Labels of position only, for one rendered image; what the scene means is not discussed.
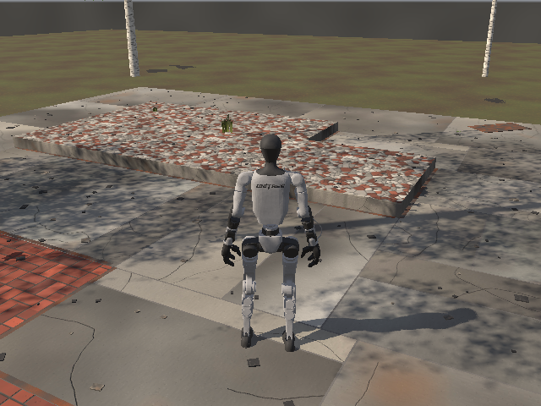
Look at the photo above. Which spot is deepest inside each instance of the robot left upper arm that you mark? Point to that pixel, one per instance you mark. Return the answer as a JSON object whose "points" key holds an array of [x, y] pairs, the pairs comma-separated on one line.
{"points": [[240, 192]]}

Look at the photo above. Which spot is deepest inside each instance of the humanoid robot head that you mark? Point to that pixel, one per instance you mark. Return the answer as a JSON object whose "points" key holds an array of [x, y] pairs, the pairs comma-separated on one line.
{"points": [[270, 146]]}

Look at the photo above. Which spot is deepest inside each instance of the left robot hand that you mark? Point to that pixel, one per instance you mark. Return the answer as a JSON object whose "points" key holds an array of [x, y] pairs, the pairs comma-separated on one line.
{"points": [[227, 254]]}

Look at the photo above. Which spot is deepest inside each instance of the right robot hand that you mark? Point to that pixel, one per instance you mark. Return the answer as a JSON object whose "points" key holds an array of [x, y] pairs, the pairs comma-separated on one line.
{"points": [[315, 255]]}

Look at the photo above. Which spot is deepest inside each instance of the right robot forearm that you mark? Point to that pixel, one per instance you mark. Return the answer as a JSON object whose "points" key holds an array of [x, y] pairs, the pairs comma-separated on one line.
{"points": [[308, 226]]}

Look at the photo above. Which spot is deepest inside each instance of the robot right upper arm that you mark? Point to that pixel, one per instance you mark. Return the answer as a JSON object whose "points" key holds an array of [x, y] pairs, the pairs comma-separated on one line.
{"points": [[296, 179]]}

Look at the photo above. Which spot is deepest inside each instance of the left robot forearm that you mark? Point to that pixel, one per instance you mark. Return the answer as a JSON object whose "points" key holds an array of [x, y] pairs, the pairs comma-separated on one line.
{"points": [[232, 228]]}

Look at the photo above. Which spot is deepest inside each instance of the robot torso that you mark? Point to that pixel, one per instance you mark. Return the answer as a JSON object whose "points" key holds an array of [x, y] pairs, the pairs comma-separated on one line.
{"points": [[270, 197]]}

